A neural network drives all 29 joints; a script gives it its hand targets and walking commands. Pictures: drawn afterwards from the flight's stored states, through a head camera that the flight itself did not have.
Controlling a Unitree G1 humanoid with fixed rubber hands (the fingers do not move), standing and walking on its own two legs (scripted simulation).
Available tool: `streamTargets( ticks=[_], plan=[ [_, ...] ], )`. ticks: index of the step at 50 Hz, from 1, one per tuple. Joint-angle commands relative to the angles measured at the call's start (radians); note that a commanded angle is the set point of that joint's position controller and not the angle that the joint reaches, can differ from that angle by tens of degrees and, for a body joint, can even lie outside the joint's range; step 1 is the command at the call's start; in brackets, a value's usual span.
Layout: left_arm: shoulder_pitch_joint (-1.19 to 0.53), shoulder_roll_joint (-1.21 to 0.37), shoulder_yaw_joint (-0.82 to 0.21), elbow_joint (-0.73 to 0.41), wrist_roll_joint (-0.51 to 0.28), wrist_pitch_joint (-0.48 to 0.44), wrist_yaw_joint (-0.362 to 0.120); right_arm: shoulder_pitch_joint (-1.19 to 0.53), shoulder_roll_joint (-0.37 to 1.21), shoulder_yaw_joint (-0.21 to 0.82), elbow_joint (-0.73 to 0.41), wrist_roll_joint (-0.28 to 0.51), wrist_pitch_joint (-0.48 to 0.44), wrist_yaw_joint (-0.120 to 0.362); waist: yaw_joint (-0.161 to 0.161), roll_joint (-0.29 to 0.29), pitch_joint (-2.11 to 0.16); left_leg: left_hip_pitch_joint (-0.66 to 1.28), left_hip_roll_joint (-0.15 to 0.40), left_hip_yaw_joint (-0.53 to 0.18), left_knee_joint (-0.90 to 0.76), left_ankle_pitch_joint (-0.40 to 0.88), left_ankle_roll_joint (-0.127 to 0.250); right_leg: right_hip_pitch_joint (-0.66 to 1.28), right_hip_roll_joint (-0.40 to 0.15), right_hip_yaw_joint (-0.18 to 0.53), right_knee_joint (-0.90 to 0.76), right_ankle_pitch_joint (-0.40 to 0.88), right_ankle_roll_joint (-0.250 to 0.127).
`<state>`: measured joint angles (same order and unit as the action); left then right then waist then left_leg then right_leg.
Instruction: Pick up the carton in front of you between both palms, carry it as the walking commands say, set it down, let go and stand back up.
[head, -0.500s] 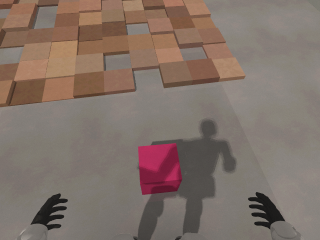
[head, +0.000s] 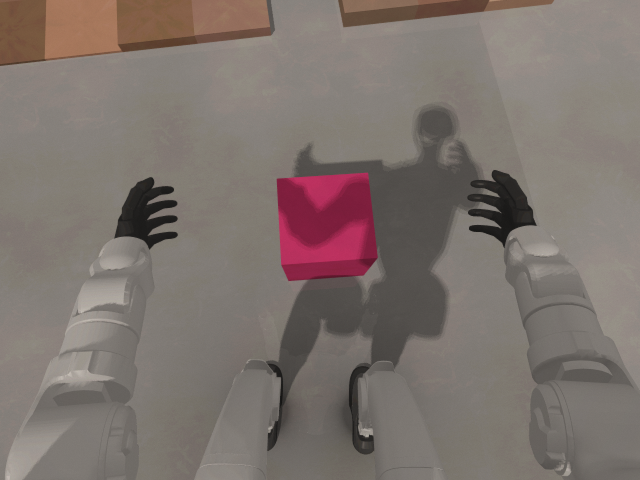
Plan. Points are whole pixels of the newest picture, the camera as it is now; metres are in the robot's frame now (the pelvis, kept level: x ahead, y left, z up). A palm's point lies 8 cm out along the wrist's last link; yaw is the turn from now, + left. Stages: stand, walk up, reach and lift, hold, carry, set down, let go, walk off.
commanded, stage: reach and lift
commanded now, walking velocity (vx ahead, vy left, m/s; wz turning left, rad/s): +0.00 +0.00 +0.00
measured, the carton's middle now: (324, 231) +0.53 -0.01 -0.56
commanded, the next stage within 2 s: none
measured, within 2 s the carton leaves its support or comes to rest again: neither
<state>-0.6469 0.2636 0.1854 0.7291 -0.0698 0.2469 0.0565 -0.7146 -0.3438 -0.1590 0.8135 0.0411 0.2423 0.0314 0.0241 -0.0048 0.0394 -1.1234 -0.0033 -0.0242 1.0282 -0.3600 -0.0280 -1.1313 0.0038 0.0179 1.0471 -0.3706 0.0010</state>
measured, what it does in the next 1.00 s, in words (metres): lowers itself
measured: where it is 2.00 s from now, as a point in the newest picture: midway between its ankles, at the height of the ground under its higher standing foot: (315, 424)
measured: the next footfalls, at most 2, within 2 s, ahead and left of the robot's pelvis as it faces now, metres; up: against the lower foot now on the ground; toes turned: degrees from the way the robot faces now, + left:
none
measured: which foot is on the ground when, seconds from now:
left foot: down 0.00-1.00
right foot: down 0.00-1.00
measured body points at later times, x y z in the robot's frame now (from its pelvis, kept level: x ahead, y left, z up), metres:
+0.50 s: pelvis -0.01 +0.00 -0.03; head +0.34 -0.02 +0.25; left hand +0.54 +0.19 -0.16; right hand +0.58 -0.19 -0.16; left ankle +0.06 +0.13 -0.65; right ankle +0.06 -0.12 -0.65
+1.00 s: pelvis -0.03 +0.00 -0.23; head +0.35 -0.01 +0.02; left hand +0.52 +0.20 -0.40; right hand +0.55 -0.19 -0.40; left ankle +0.06 +0.14 -0.65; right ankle +0.06 -0.12 -0.65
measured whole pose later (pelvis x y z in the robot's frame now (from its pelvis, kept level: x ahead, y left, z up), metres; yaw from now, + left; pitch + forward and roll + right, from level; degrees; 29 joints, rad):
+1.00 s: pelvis -0.03 +0.00 -0.23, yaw +3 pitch +50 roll +3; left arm -1.32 0.26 0.26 0.90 -0.13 0.12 0.15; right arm -1.43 -0.44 -0.13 1.02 0.12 0.13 -0.06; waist 0.03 0.01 0.12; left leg -2.17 -0.05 -0.03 1.85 -0.56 -0.07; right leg -2.19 0.06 0.07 1.89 -0.57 0.03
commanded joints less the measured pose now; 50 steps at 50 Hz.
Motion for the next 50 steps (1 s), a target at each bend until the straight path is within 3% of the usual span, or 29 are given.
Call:
streamTargets(
  ticks=[1, 8, 14, 17, 22, 27, 29, 32, 35, 41, 46, 47, 48, 50],
  plan=[
    [-0.342, 0.132, 0.044, -0.065, -0.009, 0.005, 0.019, -0.373, -0.170, -0.037, -0.036, 0.003, 0.002, 0.001, 0.005, -0.027, -0.750, 0.222, -0.044, 0.063, -0.082, 0.210, -0.028, 0.357, 0.030, -0.010, -0.093, 0.249, 0.029],
    [-0.679, 0.110, 0.112, 0.032, 0.021, 0.034, 0.042, -0.747, -0.202, -0.066, 0.115, -0.032, 0.024, 0.021, 0.019, -0.031, -0.825, 0.148, -0.045, 0.088, -0.080, 0.035, -0.033, 0.219, 0.041, -0.036, -0.095, 0.041, 0.026],
    [-0.867, 0.086, 0.200, 0.050, 0.080, 0.018, 0.046, -0.970, -0.200, -0.117, 0.173, -0.091, 0.006, 0.034, 0.039, -0.049, -0.916, 0.111, -0.055, 0.105, -0.053, 0.072, -0.041, 0.190, 0.055, -0.041, -0.069, 0.083, 0.027],
    [-0.896, 0.065, 0.242, 0.030, 0.116, 0.000, 0.045, -1.018, -0.193, -0.147, 0.166, -0.132, -0.014, 0.035, 0.043, -0.064, -1.018, 0.129, -0.066, 0.111, -0.038, 0.178, -0.041, 0.240, 0.065, -0.046, -0.049, 0.204, 0.033],
    [-0.817, 0.019, 0.284, -0.019, 0.161, -0.055, 0.034, -0.959, -0.136, -0.192, 0.114, -0.185, -0.057, 0.026, 0.042, -0.099, -1.164, 0.094, -0.082, 0.109, -0.017, 0.451, -0.032, 0.368, 0.066, -0.024, 0.010, 0.581, 0.029],
    [-0.728, -0.048, 0.315, -0.013, 0.204, -0.132, 0.015, -0.849, -0.041, -0.243, 0.087, -0.217, -0.118, 0.016, 0.032, -0.094, -1.104, -0.098, -0.078, 0.084, 0.048, 0.604, -0.026, 0.277, 0.049, 0.016, 0.088, 0.816, 0.025],
    [-0.711, -0.062, 0.323, 0.003, 0.216, -0.154, 0.014, -0.819, -0.024, -0.254, 0.093, -0.223, -0.136, 0.009, 0.024, -0.085, -1.088, -0.158, -0.077, 0.077, 0.099, 0.580, -0.030, 0.165, 0.053, 0.010, 0.134, 0.774, 0.033],
    [-0.682, -0.067, 0.329, 0.044, 0.227, -0.172, 0.018, -0.771, -0.016, -0.253, 0.119, -0.218, -0.156, -0.005, 0.022, -0.058, -1.018, -0.240, -0.076, 0.077, 0.198, 0.490, -0.045, -0.068, 0.061, -0.005, 0.204, 0.601, 0.042],
    [-0.674, -0.061, 0.315, 0.071, 0.210, -0.185, 0.024, -0.755, -0.019, -0.235, 0.129, -0.200, -0.168, -0.024, 0.017, -0.052, -1.002, -0.337, -0.076, 0.075, 0.308, 0.480, -0.055, -0.179, 0.063, 0.000, 0.306, 0.579, 0.045],
    [-0.770, 0.026, 0.195, 0.051, 0.075, -0.186, 0.061, -0.848, -0.128, -0.105, 0.097, -0.065, -0.178, -0.071, 0.003, -0.041, -1.206, -0.307, -0.071, 0.080, 0.561, 0.495, -0.061, -0.266, 0.061, -0.019, 0.541, 0.530, 0.049],
    [-0.872, 0.096, 0.094, 0.036, -0.037, -0.163, 0.091, -0.967, -0.194, 0.010, 0.077, 0.056, -0.154, -0.090, 0.012, -0.065, -1.320, -0.342, -0.068, 0.099, 0.711, 0.443, -0.054, -0.239, 0.054, -0.033, 0.712, 0.508, 0.049],
    [-0.896, 0.113, 0.082, 0.035, -0.055, -0.154, 0.097, -0.997, -0.209, 0.025, 0.074, 0.074, -0.146, -0.092, 0.016, -0.072, -1.338, -0.354, -0.067, 0.104, 0.733, 0.411, -0.053, -0.221, 0.053, -0.036, 0.740, 0.484, 0.047],
    [-0.940, 0.140, 0.067, 0.026, -0.078, -0.142, 0.104, -1.030, -0.232, 0.037, 0.060, 0.100, -0.136, -0.095, 0.014, -0.075, -1.379, -0.284, -0.063, 0.105, 0.755, 0.368, -0.045, -0.261, 0.055, -0.053, 0.749, 0.383, 0.051],
    [-0.983, 0.140, 0.058, 0.064, -0.091, -0.122, 0.105, -1.082, -0.240, 0.061, 0.102, 0.112, -0.117, -0.095, 0.024, -0.088, -1.264, -0.392, -0.059, 0.114, 0.784, 0.257, -0.045, -0.290, 0.042, -0.048, 0.779, 0.290, 0.048]
  ],
)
